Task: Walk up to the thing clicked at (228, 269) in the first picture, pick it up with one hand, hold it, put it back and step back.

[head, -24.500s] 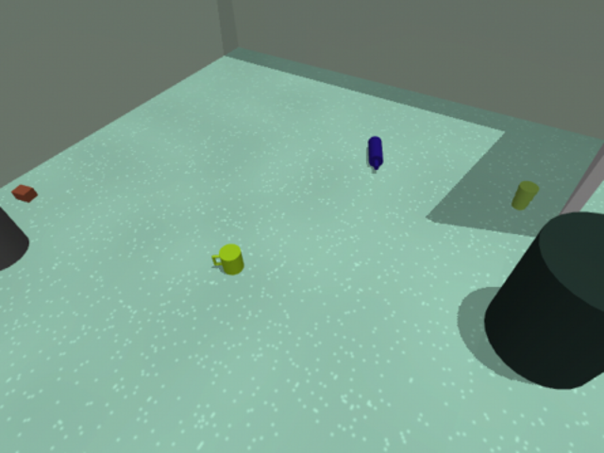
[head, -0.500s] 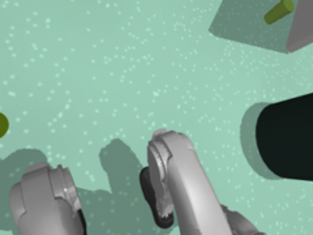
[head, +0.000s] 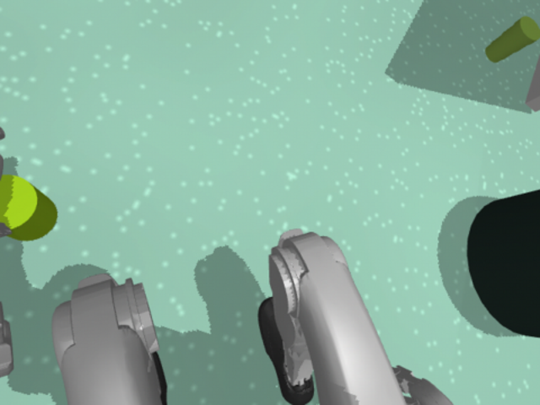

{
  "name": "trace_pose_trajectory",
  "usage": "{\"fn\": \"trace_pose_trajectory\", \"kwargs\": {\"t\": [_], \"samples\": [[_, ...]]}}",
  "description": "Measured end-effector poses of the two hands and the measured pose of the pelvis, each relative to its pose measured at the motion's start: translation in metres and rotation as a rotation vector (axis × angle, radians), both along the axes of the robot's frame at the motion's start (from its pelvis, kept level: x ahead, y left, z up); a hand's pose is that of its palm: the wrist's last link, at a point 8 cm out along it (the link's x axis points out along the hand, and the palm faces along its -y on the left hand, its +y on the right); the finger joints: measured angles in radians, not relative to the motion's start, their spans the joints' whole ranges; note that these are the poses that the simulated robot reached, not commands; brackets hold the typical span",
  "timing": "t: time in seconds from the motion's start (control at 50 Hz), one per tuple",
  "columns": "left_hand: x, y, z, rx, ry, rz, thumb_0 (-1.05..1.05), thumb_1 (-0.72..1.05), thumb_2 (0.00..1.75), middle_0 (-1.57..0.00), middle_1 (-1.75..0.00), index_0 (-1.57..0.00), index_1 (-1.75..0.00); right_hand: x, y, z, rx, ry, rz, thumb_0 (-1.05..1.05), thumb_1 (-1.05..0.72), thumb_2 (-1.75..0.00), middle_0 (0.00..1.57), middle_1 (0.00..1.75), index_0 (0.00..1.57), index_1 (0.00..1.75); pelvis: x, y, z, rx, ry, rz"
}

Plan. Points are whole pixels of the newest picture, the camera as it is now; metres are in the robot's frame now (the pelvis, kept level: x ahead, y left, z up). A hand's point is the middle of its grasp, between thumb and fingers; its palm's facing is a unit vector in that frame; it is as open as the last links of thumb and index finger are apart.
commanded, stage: withdraw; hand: left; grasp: from above
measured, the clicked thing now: (5, 211) +0.44 +0.34 -0.26
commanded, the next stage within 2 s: home in 0.60 s
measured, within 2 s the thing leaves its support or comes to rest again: neither
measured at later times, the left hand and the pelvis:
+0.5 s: hand out of the picture +0.41 +0.33 -0.05, palm faces -0.51 -0.09 -0.86, open 14.1 cm; pelvis -0.02 +0.00 +0.08, yaw +5 degrees
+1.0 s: hand out of the picture +0.45 +0.33 -0.10, palm faces -0.32 -0.21 -0.92, open 12.4 cm; pelvis -0.01 +0.00 +0.04, yaw +3 degrees
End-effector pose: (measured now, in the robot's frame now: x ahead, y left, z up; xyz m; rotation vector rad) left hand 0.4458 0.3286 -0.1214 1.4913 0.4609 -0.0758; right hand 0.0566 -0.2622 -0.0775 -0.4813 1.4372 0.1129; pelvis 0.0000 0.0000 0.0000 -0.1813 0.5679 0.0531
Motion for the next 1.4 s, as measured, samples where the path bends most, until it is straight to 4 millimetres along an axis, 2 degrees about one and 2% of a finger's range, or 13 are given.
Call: {"fn": "trace_pose_trajectory", "kwargs": {"t": [0.1, 0.2, 0.32, 0.4, 0.5, 0.68, 0.76, 0.86, 0.96, 1.04, 1.14, 1.28, 1.4], "samples": [[0.000, 0.013, 0.061, 0.048, -0.015, 0.039, 0.00, -0.57, 1.01, -0.09, -1.03, -0.08, -1.03, 0.016, 0.002, 0.005, 0.027, -0.043, -0.068, 0.00, -0.92, -0.90, 0.20, 0.30, 0.21, 0.30, -0.001, -0.001, 0.021, 0.025, 0.025, 0.018], [-0.003, 0.020, 0.119, 0.052, 0.065, 0.060, 0.00, -0.57, 1.02, -0.09, -1.03, -0.07, -1.03, 0.032, 0.004, 0.024, 0.042, -0.104, -0.095, 0.00, -0.92, -0.90, 0.20, 0.30, 0.20, 0.30, -0.006, -0.001, 0.051, 0.038, 0.034, 0.034], [-0.015, 0.011, 0.148, -0.003, 0.186, 0.021, 0.00, -0.55, 1.03, -0.10, -1.02, -0.08, -1.03, 0.040, -0.001, 0.055, 0.010, -0.149, -0.078, 0.00, -0.92, -0.90, 0.20, 0.30, 0.21, 0.30, -0.012, -0.002, 0.080, 0.051, 0.025, 0.046], [-0.022, 0.003, 0.146, -0.040, 0.203, -0.037, 0.00, -0.54, 1.02, -0.10, -1.02, -0.08, -1.03, 0.036, -0.009, 0.068, -0.037, -0.142, -0.055, 0.00, -0.92, -0.90, 0.20, 0.30, 0.21, 0.30, -0.016, -0.004, 0.086, 0.054, 0.022, 0.049], [-0.029, 0.000, 0.124, -0.038, 0.189, -0.089, 0.00, -0.54, 1.02, -0.11, -1.01, -0.09, -1.02, 0.027, -0.017, 0.068, -0.088, -0.116, -0.035, 0.00, -0.92, -0.90, 0.20, 0.30, 0.21, 0.30, -0.019, -0.004, 0.077, 0.052, 0.018, 0.052], [-0.023, -0.001, 0.058, -0.031, 0.155, -0.100, 0.00, -0.54, 1.02, -0.10, -1.02, -0.09, -1.03, -0.003, -0.014, 0.036, -0.116, -0.050, -0.016, 0.00, -0.92, -0.90, 0.20, 0.30, 0.20, 0.30, -0.024, -0.003, 0.036, 0.036, -0.008, 0.046], [-0.012, 0.002, 0.041, -0.019, 0.098, -0.079, 0.00, -0.52, 1.00, -0.12, -1.01, -0.11, -1.00, -0.018, -0.006, 0.020, -0.104, -0.016, -0.032, 0.00, -0.91, -0.89, 0.20, 0.30, 0.21, 0.30, -0.023, -0.002, 0.021, 0.030, -0.011, 0.042], [0.003, 0.005, 0.042, -0.003, 0.033, -0.028, 0.00, -0.42, 0.98, -0.18, -0.92, -0.16, -0.92, -0.031, 0.008, 0.007, -0.059, 0.017, -0.075, 0.00, -0.91, -0.89, 0.20, 0.30, 0.21, 0.30, -0.017, 0.000, 0.014, 0.027, 0.010, 0.036], [0.007, 0.006, 0.066, -0.048, 0.005, 0.056, 0.00, -0.26, 0.96, -0.22, -0.79, -0.19, -0.80, -0.029, 0.018, 0.010, -0.008, 0.014, -0.134, 0.00, -0.90, -0.89, 0.20, 0.30, 0.21, 0.30, -0.011, 0.001, 0.028, 0.026, 0.039, 0.035], [-0.004, 0.007, 0.097, -0.132, 0.018, 0.130, 0.00, -0.06, 0.93, -0.23, -0.68, -0.20, -0.69, -0.015, 0.021, 0.027, 0.021, -0.016, -0.176, 0.00, -0.90, -0.89, 0.20, 0.30, 0.21, 0.30, -0.007, 0.003, 0.052, 0.031, 0.058, 0.040], [-0.037, 0.006, 0.142, -0.282, 0.046, 0.207, 0.00, 0.22, 0.91, -0.23, -0.55, -0.21, -0.55, 0.017, 0.018, 0.061, 0.033, -0.090, -0.181, 0.00, -0.90, -0.89, 0.20, 0.30, 0.21, 0.30, -0.003, 0.004, 0.092, 0.038, 0.063, 0.047], [-0.100, 0.000, 0.200, -0.511, 0.046, 0.310, 0.00, 0.60, 0.89, -0.22, -0.40, -0.21, -0.40, 0.085, 0.013, 0.121, 0.029, -0.266, -0.105, 0.00, -0.91, -0.89, 0.20, 0.30, 0.21, 0.30, -0.002, 0.003, 0.147, 0.053, 0.033, 0.066], [-0.151, -0.007, 0.244, -0.665, 0.020, 0.438, 0.01, 0.79, 0.89, -0.22, -0.33, -0.21, -0.33, 0.145, 0.024, 0.172, 0.058, -0.452, -0.033, 0.00, -0.91, -0.89, 0.20, 0.30, 0.20, 0.30, -0.001, 0.001, 0.187, 0.069, -0.012, 0.088]]}}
